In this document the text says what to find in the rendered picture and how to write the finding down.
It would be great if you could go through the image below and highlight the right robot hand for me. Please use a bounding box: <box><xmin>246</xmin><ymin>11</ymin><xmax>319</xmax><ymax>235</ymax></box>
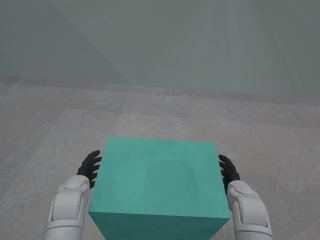
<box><xmin>218</xmin><ymin>154</ymin><xmax>240</xmax><ymax>195</ymax></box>

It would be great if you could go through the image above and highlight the robot right forearm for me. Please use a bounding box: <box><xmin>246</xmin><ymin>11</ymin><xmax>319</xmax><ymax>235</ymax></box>
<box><xmin>226</xmin><ymin>180</ymin><xmax>273</xmax><ymax>240</ymax></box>

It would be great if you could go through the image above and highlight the carton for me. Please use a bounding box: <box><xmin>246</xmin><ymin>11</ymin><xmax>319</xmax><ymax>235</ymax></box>
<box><xmin>87</xmin><ymin>137</ymin><xmax>231</xmax><ymax>240</ymax></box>

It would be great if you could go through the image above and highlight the robot left forearm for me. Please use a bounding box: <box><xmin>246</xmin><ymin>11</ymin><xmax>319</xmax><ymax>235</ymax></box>
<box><xmin>43</xmin><ymin>175</ymin><xmax>90</xmax><ymax>240</ymax></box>

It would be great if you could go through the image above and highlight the left robot hand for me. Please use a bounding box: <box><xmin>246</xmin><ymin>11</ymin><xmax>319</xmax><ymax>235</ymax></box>
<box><xmin>77</xmin><ymin>150</ymin><xmax>102</xmax><ymax>189</ymax></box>

